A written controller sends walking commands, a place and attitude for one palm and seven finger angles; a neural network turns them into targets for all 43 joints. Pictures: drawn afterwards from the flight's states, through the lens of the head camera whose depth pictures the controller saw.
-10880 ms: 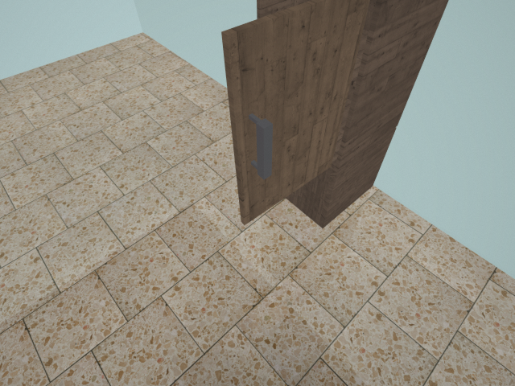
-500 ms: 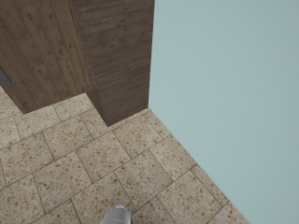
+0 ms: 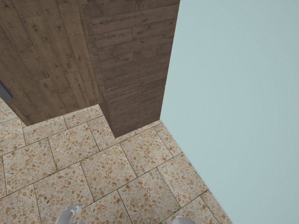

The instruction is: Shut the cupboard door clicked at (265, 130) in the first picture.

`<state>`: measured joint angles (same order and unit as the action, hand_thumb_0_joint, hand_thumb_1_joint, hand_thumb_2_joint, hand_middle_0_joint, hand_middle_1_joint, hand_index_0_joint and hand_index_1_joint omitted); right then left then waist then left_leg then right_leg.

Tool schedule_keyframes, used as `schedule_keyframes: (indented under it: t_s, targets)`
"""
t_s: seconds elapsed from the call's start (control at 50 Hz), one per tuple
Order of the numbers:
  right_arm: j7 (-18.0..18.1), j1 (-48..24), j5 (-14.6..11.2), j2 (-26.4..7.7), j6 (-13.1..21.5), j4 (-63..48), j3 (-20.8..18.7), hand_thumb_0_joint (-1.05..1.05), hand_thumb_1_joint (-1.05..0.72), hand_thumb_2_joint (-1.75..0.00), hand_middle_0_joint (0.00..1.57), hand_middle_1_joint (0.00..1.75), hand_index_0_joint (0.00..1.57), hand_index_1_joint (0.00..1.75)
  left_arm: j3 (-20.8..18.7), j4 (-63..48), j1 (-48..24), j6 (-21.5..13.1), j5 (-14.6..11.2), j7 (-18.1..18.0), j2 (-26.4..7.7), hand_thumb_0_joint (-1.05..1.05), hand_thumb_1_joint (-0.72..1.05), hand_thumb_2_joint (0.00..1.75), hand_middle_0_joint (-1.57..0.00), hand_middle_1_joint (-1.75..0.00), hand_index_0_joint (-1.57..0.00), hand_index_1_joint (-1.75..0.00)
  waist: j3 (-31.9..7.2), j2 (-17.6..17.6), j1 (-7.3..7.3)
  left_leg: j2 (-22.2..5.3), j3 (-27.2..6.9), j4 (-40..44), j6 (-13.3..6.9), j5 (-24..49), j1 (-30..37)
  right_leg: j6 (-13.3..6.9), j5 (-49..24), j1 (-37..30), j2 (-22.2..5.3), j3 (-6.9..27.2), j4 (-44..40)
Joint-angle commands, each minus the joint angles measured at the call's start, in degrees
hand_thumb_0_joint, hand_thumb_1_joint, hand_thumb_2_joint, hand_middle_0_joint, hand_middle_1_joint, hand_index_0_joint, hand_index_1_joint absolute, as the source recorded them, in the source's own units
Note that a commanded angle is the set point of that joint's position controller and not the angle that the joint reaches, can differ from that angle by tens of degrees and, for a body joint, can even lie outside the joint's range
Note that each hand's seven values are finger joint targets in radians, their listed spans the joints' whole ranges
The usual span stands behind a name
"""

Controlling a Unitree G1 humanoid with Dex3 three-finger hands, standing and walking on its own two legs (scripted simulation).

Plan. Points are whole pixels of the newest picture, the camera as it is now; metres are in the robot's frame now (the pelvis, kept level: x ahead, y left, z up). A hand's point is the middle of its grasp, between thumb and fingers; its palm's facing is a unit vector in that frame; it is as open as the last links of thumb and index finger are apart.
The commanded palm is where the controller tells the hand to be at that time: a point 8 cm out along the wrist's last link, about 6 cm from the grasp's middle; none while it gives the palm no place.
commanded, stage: turn to face it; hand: left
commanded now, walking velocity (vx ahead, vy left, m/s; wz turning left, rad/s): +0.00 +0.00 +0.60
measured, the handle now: out of the picture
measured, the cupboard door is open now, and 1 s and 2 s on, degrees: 88 88 88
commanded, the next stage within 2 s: take the last steps up to it in 0.64 s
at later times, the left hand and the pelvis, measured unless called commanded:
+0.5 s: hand out of the picture +0.00 +0.20 -0.20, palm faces +0.34 -0.92 -0.21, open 7.4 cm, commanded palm none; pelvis +0.05 +0.01 -0.02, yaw +18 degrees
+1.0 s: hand out of the picture +0.08 +0.21 -0.17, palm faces +0.39 -0.90 -0.21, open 7.4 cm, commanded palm none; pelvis +0.08 +0.00 -0.01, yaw +24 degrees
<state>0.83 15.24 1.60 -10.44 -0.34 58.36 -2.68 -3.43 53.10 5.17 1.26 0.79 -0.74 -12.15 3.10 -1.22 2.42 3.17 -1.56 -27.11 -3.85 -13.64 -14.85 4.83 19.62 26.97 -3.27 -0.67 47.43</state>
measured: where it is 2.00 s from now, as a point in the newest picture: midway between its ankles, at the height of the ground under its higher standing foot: (120, 213)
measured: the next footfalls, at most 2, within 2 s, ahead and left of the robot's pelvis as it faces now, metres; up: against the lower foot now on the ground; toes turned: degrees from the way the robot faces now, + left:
right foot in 0.08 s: +0.06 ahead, -0.14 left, +0.00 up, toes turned +1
left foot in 0.48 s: +0.09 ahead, +0.11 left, +0.00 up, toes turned +23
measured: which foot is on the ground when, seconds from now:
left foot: down 0.00-0.10, up 0.12-0.46, down 0.48-1.00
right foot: up 0.00-0.06, down 0.08-0.48, up 0.50-0.98, down 1.00-1.00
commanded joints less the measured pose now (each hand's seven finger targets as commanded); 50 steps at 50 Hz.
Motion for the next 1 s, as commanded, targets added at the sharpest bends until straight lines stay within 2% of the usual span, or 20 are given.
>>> schedule_keyframes:
  t_s: [0.0,0.04,0.06,0.08,0.1,0.14,0.18,0.36,0.42,0.44,0.46,0.48,0.54,0.62,0.74,0.84,0.9,0.94,0.96,0.98]
  targets:
    - [0.79,-0.22,-0.35,-11.32,0.36,-4.34,-3.13,0.0,-0.9,-0.9,0.2,0.3,0.2,0.3,-0.71,-4.33,3.08,-1.39,-0.31,-0.51,-4.34,0.0,0.9,0.9,-0.2,-0.3,-0.2,-0.3,-6.84,8.83,-2.24,-14.5,-16.56,0.3,-5.51,34.43,3.84,-0.97,-0.43,-9.25,2.47,-0.22,-11.7]
    - [0.45,-1.59,-1.13,-10.28,0.29,-5.24,-3.06,0.0,-0.9,-0.9,0.2,0.3,0.2,0.3,-1.36,-3.69,7.52,-2.41,-0.35,-0.81,-7.02,0.0,0.9,0.9,-0.2,-0.3,-0.2,-0.3,-8.86,4.39,-4.67,-10.31,-14.39,-5.79,-0.78,22.93,-4.71,-1.68,-14.96,-25.17,-1.88,2.98,-26.02]
    - [0.1,-1.05,-1.78,-6.52,0.43,-6.12,-2.64,0.0,-0.9,-0.9,0.2,0.3,0.2,0.3,-2.36,-3.13,9.82,-2.83,0.37,-1.39,-11.79,0.0,0.9,0.9,-0.2,-0.3,-0.2,-0.3,-11.44,-11.14,-5.2,-2.75,-5.21,-16.9,4.14,-1.38,-17.14,-6.12,-31.6,-37.39,-16.2,14.78,-27.04]
    - [0.16,-1.22,-1.39,-7.3,0.02,-7.01,-2.87,0.0,-0.9,-0.9,0.2,0.3,0.2,0.3,-2.34,-3.01,11.73,-2.71,0.42,-1.45,-13.59,0.0,0.9,0.9,-0.2,-0.3,-0.2,-0.3,-11.67,-13.58,-5.39,0.3,0.38,-30.86,6.5,-25.33,-19.89,-13.28,-45.94,-33.81,-27.25,19.08,-25.54]
    - [-0.13,-1.3,-1.16,-8.07,-0.51,-7.13,-2.99,0.0,-0.9,-0.9,0.2,0.3,0.2,0.3,-1.83,-3.86,10.29,-2.51,0.31,-1.76,-12.24,0.0,0.9,0.9,-0.2,-0.3,-0.2,-0.3,-8.82,-9.64,-4.74,-2.6,-1.33,-37.85,6.19,-21.83,-18.57,-15.01,-46.96,-28.64,-25.54,12.91,-25.07]
    - [-0.75,-3.17,-0.79,-7.6,-1.87,-5.61,-2.89,0.0,-0.9,-0.9,0.2,0.3,0.2,0.3,-0.88,-4.41,6.19,-2.46,-0.12,-1.77,-8.42,0.0,0.9,0.9,-0.2,-0.3,-0.2,-0.3,-5.08,-11.26,-2.38,-4.35,-0.35,-43.41,7.4,-15.61,-21.24,-12.45,-49.67,-26.79,-17.82,4.58,-24.47]
    - [-1.41,-4.6,-0.69,-7.0,-2.61,-6.2,-2.48,0.0,-0.9,-0.9,0.2,0.3,0.2,0.3,-0.45,-4.64,6.31,-2.44,-0.32,-1.55,-7.49,0.0,0.9,0.9,-0.2,-0.3,-0.2,-0.3,-3.59,-11.45,-2.2,-4.79,1.5,-43.44,7.84,-11.41,-20.82,-10.63,-46.97,-24.65,-15.43,-0.9,-25.45]
    - [-2.31,-11.21,-0.78,-5.32,-2.0,-8.76,-0.81,0.0,-0.9,-0.9,0.2,0.3,0.2,0.3,-1.69,-2.93,10.71,-2.24,0.84,-1.16,-10.9,0.0,0.9,0.9,-0.2,-0.3,-0.2,-0.3,-4.79,-10.71,-4.28,-3.31,8.52,-15.77,6.35,-9.78,-10.11,-10.16,-47.11,-26.17,-16.24,-6.13,-20.09]
    - [-1.76,-3.63,-0.33,-8.92,-1.04,-7.36,-1.67,0.0,-0.9,-0.9,0.2,0.3,0.2,0.3,-1.78,-2.88,8.8,-2.26,-0.06,-0.53,-11.75,0.0,0.9,0.9,-0.2,-0.3,-0.2,-0.3,-9.67,-6.33,0.83,-2.78,8.9,0.28,4.19,6.76,8.08,-5.68,-44.1,-18.78,-14.24,-9.46,-5.5]
    - [-1.41,0.45,0.18,-14.87,-0.37,-6.77,-3.09,0.0,-0.9,-0.9,0.2,0.3,0.2,0.3,-1.22,-4.37,8.54,-2.05,-0.66,-0.09,-8.88,0.0,0.9,0.9,-0.2,-0.3,-0.2,-0.3,-13.52,7.58,3.05,-15.75,-6.82,1.22,-1.53,26.34,20.26,-1.98,-15.45,-4.46,-7.74,-11.05,6.95]
    - [-0.65,4.07,-0.47,-19.64,-0.34,-6.33,-3.96,0.0,-0.9,-0.9,0.2,0.3,0.2,0.3,0.16,-6.25,5.79,-1.63,-0.82,-0.27,-5.28,0.0,0.9,0.9,-0.2,-0.3,-0.2,-0.3,-15.52,18.0,4.33,-27.6,-21.09,2.67,-9.98,52.5,20.46,-0.48,18.48,2.95,-2.62,-5.53,18.26]
    - [-0.3,2.73,-0.77,-18.62,-0.89,-5.95,-3.35,0.0,-0.9,-0.9,0.2,0.3,0.2,0.3,-0.23,-6.34,5.58,-0.46,-0.56,-0.94,-7.34,0.0,0.9,0.9,-0.2,-0.3,-0.2,-0.3,-14.53,10.06,2.85,-28.49,-16.29,1.92,-12.09,46.78,17.01,-1.52,19.11,2.16,-3.68,0.8,20.62]
    - [0.96,-5.13,-0.47,-14.25,-0.36,-8.05,-2.13,0.0,-0.9,-0.9,0.2,0.3,0.2,0.3,-0.49,-2.85,5.62,0.66,0.09,-0.73,-6.59,0.0,0.9,0.9,-0.2,-0.3,-0.2,-0.3,-6.12,9.67,-0.25,-21.12,-11.4,5.91,-8.09,30.24,8.0,-0.93,9.46,4.23,-3.81,1.91,21.74]
    - [0.91,-6.49,-0.76,-12.13,0.21,-8.0,-1.18,0.0,-0.9,-0.9,0.2,0.3,0.2,0.3,-0.57,-0.44,10.28,1.13,0.26,-0.12,-6.12,0.0,0.9,0.9,-0.2,-0.3,-0.2,-0.3,-5.95,7.68,-2.9,-17.0,-6.47,7.89,-5.67,25.26,6.07,-0.6,2.41,2.08,-2.32,1.07,20.17]
    - [0.6,-3.4,-0.53,-11.29,0.28,-6.47,-1.3,0.0,-0.9,-0.9,0.2,0.3,0.2,0.3,-0.16,-1.35,7.7,0.8,0.34,-0.1,-4.9,0.0,0.9,0.9,-0.2,-0.3,-0.2,-0.3,-4.88,6.85,-2.08,-16.98,-9.55,10.21,-6.23,16.44,6.8,-0.49,2.01,1.85,-1.49,0.21,11.85]
    - [0.22,-0.16,0.07,-10.64,0.56,-4.92,-2.02,0.0,-0.9,-0.9,0.2,0.3,0.2,0.3,0.12,-2.91,4.11,-0.45,0.71,0.86,-4.03,0.0,0.9,0.9,-0.2,-0.3,-0.2,-0.3,-2.99,9.78,-0.4,-16.52,-13.86,13.36,-6.98,-6.64,4.54,-2.21,5.67,-1.82,-0.27,-1.81,-0.38]
    - [0.04,0.32,0.0,-10.42,0.87,-4.16,-2.06,0.0,-0.9,-0.9,0.2,0.3,0.2,0.3,0.2,-2.14,6.04,-1.4,0.76,1.24,-3.74,0.0,0.9,0.9,-0.2,-0.3,-0.2,-0.3,-2.54,8.44,-1.4,-15.06,-15.12,12.42,-6.43,-12.03,0.68,-3.29,4.84,-9.78,1.67,-2.91,-10.06]
    - [0.0,-1.34,-0.53,-9.35,1.04,-3.95,-1.75,0.0,-0.9,-0.9,0.2,0.3,0.2,0.3,-0.27,0.22,12.44,-2.18,0.63,1.14,-4.14,0.0,0.9,0.9,-0.2,-0.3,-0.2,-0.3,-3.25,4.48,-4.69,-11.04,-11.24,6.7,-3.46,-15.05,-7.05,-3.92,0.01,-23.73,1.73,-2.8,-23.19]
    - [-0.21,-1.74,-0.98,-6.29,1.29,-4.32,-1.34,0.0,-0.9,-0.9,0.2,0.3,0.2,0.3,-1.04,1.59,16.27,-2.85,1.02,0.67,-6.84,0.0,0.9,0.9,-0.2,-0.3,-0.2,-0.3,-3.48,-3.81,-6.45,-5.82,-5.97,-3.48,-0.38,-16.16,-16.88,-6.34,8.09,-33.1,-5.6,6.98,-30.23]
    - [-0.56,-3.78,-1.09,-3.64,1.46,-6.43,-0.69,0.0,-0.9,-0.9,0.2,0.3,0.2,0.3,-2.16,2.15,20.09,-2.99,1.38,0.1,-11.68,0.0,0.9,0.9,-0.2,-0.3,-0.2,-0.3,-0.21,-18.43,-8.52,0.52,3.01,-17.09,3.04,-18.44,-27.3,-11.96,17.52,-34.63,-20.03,25.6,-38.95]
